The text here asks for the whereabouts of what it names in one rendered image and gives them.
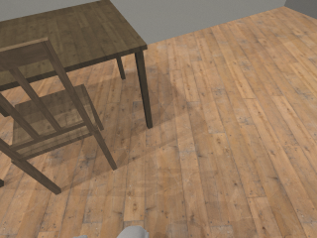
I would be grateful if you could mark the chair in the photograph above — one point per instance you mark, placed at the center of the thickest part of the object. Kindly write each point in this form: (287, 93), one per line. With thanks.
(49, 122)

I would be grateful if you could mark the table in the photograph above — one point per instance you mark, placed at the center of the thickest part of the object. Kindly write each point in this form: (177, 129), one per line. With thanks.
(81, 36)

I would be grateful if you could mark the robot left thigh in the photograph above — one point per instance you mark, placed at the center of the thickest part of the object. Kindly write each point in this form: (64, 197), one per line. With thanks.
(134, 231)

